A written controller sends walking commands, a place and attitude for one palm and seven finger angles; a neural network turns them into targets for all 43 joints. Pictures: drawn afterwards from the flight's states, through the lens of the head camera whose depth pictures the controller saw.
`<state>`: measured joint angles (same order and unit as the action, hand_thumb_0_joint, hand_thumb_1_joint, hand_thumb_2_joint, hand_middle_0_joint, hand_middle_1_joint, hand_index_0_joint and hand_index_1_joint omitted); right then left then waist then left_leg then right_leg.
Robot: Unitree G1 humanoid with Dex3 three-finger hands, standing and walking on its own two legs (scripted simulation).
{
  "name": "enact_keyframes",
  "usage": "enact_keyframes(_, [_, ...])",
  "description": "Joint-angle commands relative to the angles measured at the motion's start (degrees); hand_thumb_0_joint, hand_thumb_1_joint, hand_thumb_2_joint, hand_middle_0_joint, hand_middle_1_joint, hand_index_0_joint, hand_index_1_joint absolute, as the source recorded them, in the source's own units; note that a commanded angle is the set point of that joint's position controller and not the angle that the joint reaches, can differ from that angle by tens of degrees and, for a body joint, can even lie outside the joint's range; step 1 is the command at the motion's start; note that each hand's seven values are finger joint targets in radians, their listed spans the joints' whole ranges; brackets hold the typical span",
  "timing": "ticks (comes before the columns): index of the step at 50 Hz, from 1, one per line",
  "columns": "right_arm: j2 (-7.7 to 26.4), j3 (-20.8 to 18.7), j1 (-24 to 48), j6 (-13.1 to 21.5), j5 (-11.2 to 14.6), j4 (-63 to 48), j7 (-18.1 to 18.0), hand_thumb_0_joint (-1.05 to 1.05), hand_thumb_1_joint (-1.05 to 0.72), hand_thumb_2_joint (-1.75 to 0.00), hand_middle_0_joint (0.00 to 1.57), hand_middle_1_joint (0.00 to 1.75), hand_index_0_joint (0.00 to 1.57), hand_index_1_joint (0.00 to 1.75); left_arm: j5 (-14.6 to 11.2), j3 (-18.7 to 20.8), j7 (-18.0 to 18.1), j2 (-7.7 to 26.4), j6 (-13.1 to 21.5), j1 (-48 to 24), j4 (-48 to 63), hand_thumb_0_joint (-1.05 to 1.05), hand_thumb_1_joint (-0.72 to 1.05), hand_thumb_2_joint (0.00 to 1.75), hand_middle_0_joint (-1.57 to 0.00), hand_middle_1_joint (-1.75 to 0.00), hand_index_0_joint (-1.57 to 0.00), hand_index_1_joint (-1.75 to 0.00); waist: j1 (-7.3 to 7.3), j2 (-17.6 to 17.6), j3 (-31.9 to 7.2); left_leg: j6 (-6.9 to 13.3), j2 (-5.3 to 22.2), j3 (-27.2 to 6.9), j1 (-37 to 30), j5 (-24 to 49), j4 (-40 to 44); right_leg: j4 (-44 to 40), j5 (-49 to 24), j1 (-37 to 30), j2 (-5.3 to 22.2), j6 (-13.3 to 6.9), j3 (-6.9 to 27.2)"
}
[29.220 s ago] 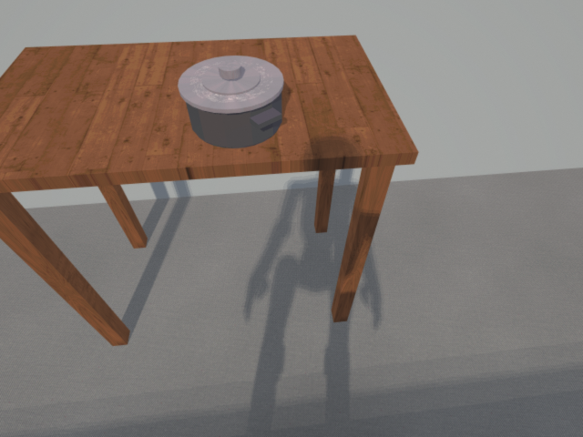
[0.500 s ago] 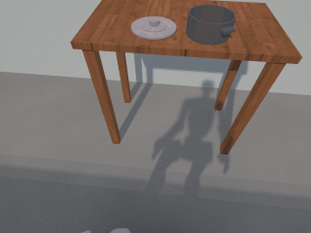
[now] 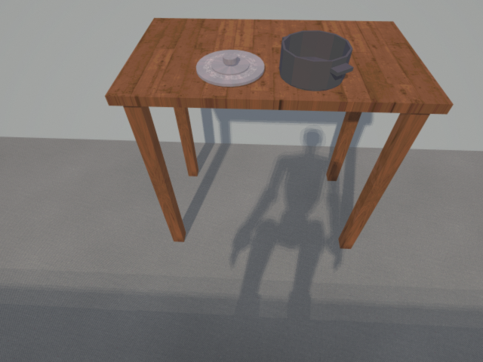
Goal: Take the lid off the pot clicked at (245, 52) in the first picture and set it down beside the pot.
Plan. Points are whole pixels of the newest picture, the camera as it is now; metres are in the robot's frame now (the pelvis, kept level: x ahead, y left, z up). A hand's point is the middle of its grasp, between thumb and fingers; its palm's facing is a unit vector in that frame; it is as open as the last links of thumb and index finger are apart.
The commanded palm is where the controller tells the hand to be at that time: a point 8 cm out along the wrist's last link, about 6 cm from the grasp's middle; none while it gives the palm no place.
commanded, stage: let the arm hang, fingers relaxed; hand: left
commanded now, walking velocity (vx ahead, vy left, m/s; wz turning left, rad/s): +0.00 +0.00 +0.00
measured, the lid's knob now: (230, 58) +0.85 +0.08 +0.08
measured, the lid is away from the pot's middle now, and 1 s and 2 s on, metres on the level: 0.23 0.23 0.23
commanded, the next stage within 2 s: look to check the result in 0.32 s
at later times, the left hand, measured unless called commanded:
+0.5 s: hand out of the picture -0.02 +0.17 -0.17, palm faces +0.03 -0.98 -0.20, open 7.3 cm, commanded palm none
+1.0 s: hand out of the picture -0.05 +0.16 -0.17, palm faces +0.04 -0.98 -0.17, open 7.4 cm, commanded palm none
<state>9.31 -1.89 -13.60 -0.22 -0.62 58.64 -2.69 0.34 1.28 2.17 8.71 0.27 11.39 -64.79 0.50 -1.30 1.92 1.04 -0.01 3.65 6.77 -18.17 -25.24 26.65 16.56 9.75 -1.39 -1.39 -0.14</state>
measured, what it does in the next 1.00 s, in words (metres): stands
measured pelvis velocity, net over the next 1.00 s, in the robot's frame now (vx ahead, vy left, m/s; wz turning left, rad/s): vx -0.04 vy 0.00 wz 0.00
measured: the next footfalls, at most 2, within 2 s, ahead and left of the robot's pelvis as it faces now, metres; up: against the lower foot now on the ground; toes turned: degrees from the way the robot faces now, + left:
none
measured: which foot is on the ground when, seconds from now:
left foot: down 0.00-1.00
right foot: down 0.00-1.00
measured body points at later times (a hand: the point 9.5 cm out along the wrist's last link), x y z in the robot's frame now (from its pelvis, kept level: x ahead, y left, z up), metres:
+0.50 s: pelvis -0.03 +0.00 +0.00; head -0.02 -0.01 +0.45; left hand -0.02 +0.22 -0.15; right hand -0.07 -0.20 -0.16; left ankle -0.05 +0.10 -0.74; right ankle -0.03 -0.10 -0.74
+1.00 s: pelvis -0.04 +0.00 +0.00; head -0.03 -0.01 +0.45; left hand -0.05 +0.21 -0.16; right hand -0.06 -0.21 -0.16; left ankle -0.05 +0.10 -0.74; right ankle -0.03 -0.10 -0.74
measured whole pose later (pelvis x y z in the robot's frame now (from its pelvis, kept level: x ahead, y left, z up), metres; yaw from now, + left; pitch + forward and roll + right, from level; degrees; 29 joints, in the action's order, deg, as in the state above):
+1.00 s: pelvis -0.04 +0.00 +0.00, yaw +0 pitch -1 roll +0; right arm 6.7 -1.3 -18.9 -0.1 -0.8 63.9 -2.3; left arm 0.4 1.1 1.9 6.6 0.8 15.3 -68.8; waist 1.0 -0.9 1.3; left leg 1.0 0.4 3.8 8.5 -14.4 -23.9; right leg 23.9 12.0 10.9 -1.8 -1.6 -0.1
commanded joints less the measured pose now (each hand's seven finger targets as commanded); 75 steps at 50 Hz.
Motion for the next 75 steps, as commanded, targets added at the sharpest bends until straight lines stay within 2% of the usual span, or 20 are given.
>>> enact_keyframes(1, [3.59, -0.74, -5.07, 0.58, -0.02, 0.19, -0.05, 0.0, -0.9, -0.9, 0.2, 0.3, 0.2, 0.3, -0.1, 0.81, 0.31, 6.38, 0.5, 3.65, 0.55, 0.0, 0.9, 0.9, -0.2, -0.3, -0.2, -0.3, 0.19, -0.52, 0.28, 1.09, 6.41, -4.37, 0.22, 19.45, 3.75, -3.76, -22.0, -1.2, 6.86, -1.32, 5.03])
enact_keyframes(5, [3.66, -0.7, -5.95, 0.8, -0.01, 1.13, -0.07, 0.0, -0.9, -0.9, 0.2, 0.3, 0.2, 0.3, -0.16, 1.01, 0.21, 6.86, 0.65, 2.8, 0.64, 0.0, 0.9, 0.9, -0.2, -0.3, -0.2, -0.3, 0.27, -0.59, -0.69, 1.01, 6.54, -4.49, 0.11, 19.58, 4.32, -4.22, -22.25, -2.31, 6.85, -1.41, 5.01])
enact_keyframes(7, [3.66, -0.59, -6.3, 0.78, -0.08, 1.61, -0.11, 0.0, -0.9, -0.9, 0.2, 0.3, 0.2, 0.3, -0.23, 0.95, 0.16, 6.59, 0.57, 2.32, 0.47, 0.0, 0.9, 0.9, -0.2, -0.3, -0.2, -0.3, 0.29, -0.79, 0.47, 1.0, 6.53, -4.7, 0.88, 17.91, 5.15, -4.8, -20.63, -1.99, 6.68, -1.39, 5.2])
enact_keyframes(12, [3.3, -0.38, -7.77, 0.9, -0.08, 2.75, -0.16, 0.0, -0.9, -0.9, 0.2, 0.3, 0.2, 0.3, -0.25, 0.92, 0.13, 6.22, 0.52, 2.25, -0.16, 0.0, 0.9, 0.9, -0.2, -0.3, -0.2, -0.3, 0.35, -0.37, 0.44, 1.17, 6.71, -5.03, 1.1, 16.66, 6.11, -5.5, -18.2, -2.08, 6.47, -1.19, 4.93])
enact_keyframes(18, [2.81, -0.19, -9.2, 0.71, -0.05, 3.87, -0.09, 0.0, -0.9, -0.9, 0.2, 0.3, 0.2, 0.3, -0.27, 0.67, 0.14, 5.56, 0.47, 2.92, -1.1, 0.0, 0.9, 0.9, -0.2, -0.3, -0.2, -0.3, 0.49, 1.07, 2.14, 1.25, 6.51, -5.38, 2.16, 11.52, 7.23, -6.97, -13.29, -0.66, 6.17, -1.01, 5.28])
enact_keyframes(27, [1.84, -0.13, -10.61, 0.28, -0.08, 4.82, 0.12, 0.0, -0.9, -0.9, 0.2, 0.3, 0.2, 0.3, -0.19, 0.22, 0.3, 4.32, 0.53, 5.33, -2.43, 0.0, 0.9, 0.9, -0.2, -0.3, -0.2, -0.3, 0.83, 0.79, 3.95, 1.39, 6.11, -5.56, 3.23, 5.28, 7.5, -8.5, -6.13, 2.73, 5.87, -1.08, 6.38])
enact_keyframes(32, [1.53, -0.15, -10.89, 0.5, -0.04, 4.83, 0.03, 0.0, -0.9, -0.9, 0.2, 0.3, 0.2, 0.3, -0.11, 0.25, 0.36, 3.72, 0.73, 6.46, -3.0, 0.0, 0.9, 0.9, -0.2, -0.3, -0.2, -0.3, 0.87, 0.41, 2.55, 1.53, 6.42, -5.64, 2.73, 6.46, 7.19, -7.74, -7.84, 2.79, 5.82, -1.09, 6.27])
enact_keyframes(40, [1.53, -0.4, -10.48, 0.38, 0.0, 4.62, 0.04, 0.0, -0.9, -0.9, 0.2, 0.3, 0.2, 0.3, 0.05, 0.33, 0.43, 3.32, 0.86, 7.5, -3.22, 0.0, 0.9, 0.9, -0.2, -0.3, -0.2, -0.3, 0.91, 0.14, 4.48, 1.38, 6.37, -5.59, 3.61, 4.93, 6.89, -8.17, -6.0, 4.78, 5.85, -1.07, 6.43])
enact_keyframes(46, [1.98, -0.51, -10.28, 0.69, -0.04, 4.4, -0.01, 0.0, -0.9, -0.9, 0.2, 0.3, 0.2, 0.3, 0.06, 0.62, 0.39, 3.57, 1.06, 7.3, -2.76, 0.0, 0.9, 0.9, -0.2, -0.3, -0.2, -0.3, 0.81, 0.57, 2.92, 1.49, 6.46, -5.79, 3.67, 6.59, 6.62, -7.75, -8.01, 3.44, 5.87, -1.09, 6.44])
enact_keyframes(52, [2.64, -0.69, -9.75, 0.72, -0.08, 4.34, 0.02, 0.0, -0.9, -0.9, 0.2, 0.3, 0.2, 0.3, 0.05, 0.81, 0.33, 4.37, 1.15, 6.5, -2.14, 0.0, 0.9, 0.9, -0.2, -0.3, -0.2, -0.3, 0.86, 0.77, 3.26, 1.42, 6.42, -5.81, 3.75, 7.09, 6.62, -7.85, -8.53, 3.36, 5.97, -1.18, 6.58])
enact_keyframes(58, [3.68, -0.83, -8.87, 0.91, -0.07, 4.06, -0.03, 0.0, -0.9, -0.9, 0.2, 0.3, 0.2, 0.3, -0.01, 1.12, 0.22, 5.53, 1.28, 5.45, -1.56, 0.0, 0.9, 0.9, -0.2, -0.3, -0.2, -0.3, 0.8, 0.41, 2.14, 1.41, 6.56, -5.8, 3.29, 8.81, 6.38, -7.55, -11.33, 1.97, 6.16, -1.3, 6.5])
enact_keyframes(61, [3.97, -0.86, -8.77, 1.02, -0.01, 4.14, -0.04, 0.0, -0.9, -0.9, 0.2, 0.3, 0.2, 0.3, -0.01, 1.21, 0.18, 6.09, 1.32, 5.01, -1.24, 0.0, 0.9, 0.9, -0.2, -0.3, -0.2, -0.3, 0.77, 1.46, 1.32, 1.37, 6.59, -5.67, 3.1, 9.61, 6.34, -7.52, -12.54, 0.99, 6.3, -1.26, 6.5])
enact_keyframes(63, [4.51, -0.89, -8.34, 1.03, -0.05, 4.02, -0.05, 0.0, -0.9, -0.9, 0.2, 0.3, 0.2, 0.3, -0.04, 1.28, 0.13, 6.59, 1.32, 4.33, -1.03, 0.0, 0.9, 0.9, -0.2, -0.3, -0.2, -0.3, 0.81, 1.26, 2.11, 1.33, 6.58, -5.93, 3.32, 9.54, 6.75, -7.59, -12.3, 1.16, 6.28, -1.29, 6.28])
enact_keyframes(65, [4.97, -0.99, -7.96, 1.18, -0.05, 3.91, -0.07, 0.0, -0.9, -0.9, 0.2, 0.3, 0.2, 0.3, 0.0, 1.45, 0.11, 6.92, 1.35, 3.96, -0.79, 0.0, 0.9, 0.9, -0.2, -0.3, -0.2, -0.3, 0.79, 0.65, 1.32, 1.47, 6.85, -6.06, 2.73, 10.55, 6.82, -7.35, -13.2, 0.75, 6.36, -1.39, 6.16])
enact_keyframes(70, [5.75, -1.13, -7.04, 1.21, -0.1, 3.77, -0.04, 0.0, -0.9, -0.9, 0.2, 0.3, 0.2, 0.3, 0.03, 1.6, -0.03, 7.91, 1.4, 2.99, -0.4, 0.0, 0.9, 0.9, -0.2, -0.3, -0.2, -0.3, 0.8, 0.89, 1.18, 1.37, 6.76, -6.01, 2.51, 10.46, 6.92, -7.73, -13.48, 0.31, 6.5, -1.5, 6.27])
enact_keyframes(71, [5.99, -1.09, -6.69, 1.2, -0.15, 3.81, -0.06, 0.0, -0.9, -0.9, 0.2, 0.3, 0.2, 0.3, 0.02, 1.57, -0.07, 7.93, 1.35, 2.82, -0.4, 0.0, 0.9, 0.9, -0.2, -0.3, -0.2, -0.3, 0.68, 0.01, 1.96, 1.37, 6.75, -6.02, 2.59, 10.51, 7.1, -7.87, -13.44, 0.64, 6.57, -1.51, 6.2])
enact_keyframes(75, [6.78, -1.22, -6.01, 1.21, -0.12, 3.5, 0.03, 0.0, -0.9, -0.9, 0.2, 0.3, 0.2, 0.3, 0.06, 1.65, -0.22, 8.89, 1.33, 2.05, -0.19, 0.0, 0.9, 0.9, -0.2, -0.3, -0.2, -0.3, 0.68, 0.76, 1.55, 1.4, 6.69, -6.14, 2.51, 9.59, 7.21, -8.51, -12.05, 0.32, 6.69, -1.48, 6.33])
